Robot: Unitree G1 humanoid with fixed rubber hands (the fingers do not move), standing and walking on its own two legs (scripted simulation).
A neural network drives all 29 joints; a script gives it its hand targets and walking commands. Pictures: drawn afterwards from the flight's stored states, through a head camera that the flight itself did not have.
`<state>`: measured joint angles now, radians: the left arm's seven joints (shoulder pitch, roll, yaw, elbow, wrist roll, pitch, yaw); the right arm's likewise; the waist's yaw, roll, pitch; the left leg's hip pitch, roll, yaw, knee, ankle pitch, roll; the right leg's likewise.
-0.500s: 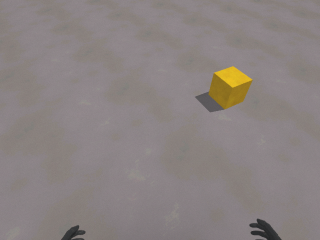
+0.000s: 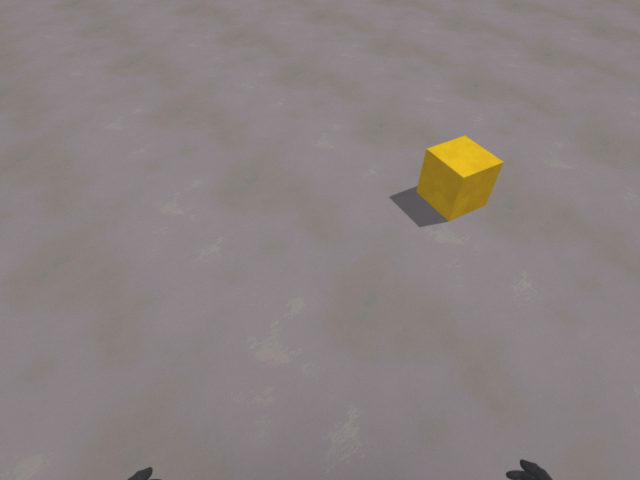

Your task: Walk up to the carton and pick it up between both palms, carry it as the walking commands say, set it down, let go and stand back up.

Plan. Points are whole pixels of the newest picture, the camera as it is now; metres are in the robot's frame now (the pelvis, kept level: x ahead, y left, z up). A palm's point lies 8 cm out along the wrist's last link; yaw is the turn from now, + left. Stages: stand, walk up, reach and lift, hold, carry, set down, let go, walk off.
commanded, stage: stand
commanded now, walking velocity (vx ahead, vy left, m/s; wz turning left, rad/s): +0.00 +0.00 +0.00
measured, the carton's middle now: (456, 178) +1.46 -0.62 -0.62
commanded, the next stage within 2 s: walk up in 1.38 s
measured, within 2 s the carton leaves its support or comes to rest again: neither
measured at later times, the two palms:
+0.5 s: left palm out of the picture +0.08 +0.26 -0.11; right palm out of the picture +0.07 -0.29 -0.11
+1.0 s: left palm out of the picture +0.07 +0.26 -0.10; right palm out of the picture +0.04 -0.30 -0.11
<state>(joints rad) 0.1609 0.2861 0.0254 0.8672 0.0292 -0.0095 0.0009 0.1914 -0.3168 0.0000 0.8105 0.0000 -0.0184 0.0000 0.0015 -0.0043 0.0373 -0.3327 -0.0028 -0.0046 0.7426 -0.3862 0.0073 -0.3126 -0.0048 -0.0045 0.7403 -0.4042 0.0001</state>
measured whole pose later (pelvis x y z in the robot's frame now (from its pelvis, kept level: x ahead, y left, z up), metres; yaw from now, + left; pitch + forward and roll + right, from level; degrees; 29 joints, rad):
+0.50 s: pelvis -0.02 -0.01 +0.00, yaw +0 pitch -3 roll +1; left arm 0.14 0.29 0.03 0.95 0.03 -0.01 0.00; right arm 0.19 -0.32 0.00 0.91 0.00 -0.02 0.00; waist 0.00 0.00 0.04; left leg -0.32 0.00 0.00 0.71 -0.35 0.00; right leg -0.31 -0.01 0.00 0.74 -0.38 0.00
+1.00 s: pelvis -0.03 -0.02 +0.01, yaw +0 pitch -2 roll +1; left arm 0.11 0.29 0.03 1.02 0.03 -0.01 0.00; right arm 0.19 -0.33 0.00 0.99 0.00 -0.02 0.00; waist 0.00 0.00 0.04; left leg -0.30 0.00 0.00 0.62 -0.28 -0.01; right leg -0.31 -0.01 0.00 0.68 -0.33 -0.01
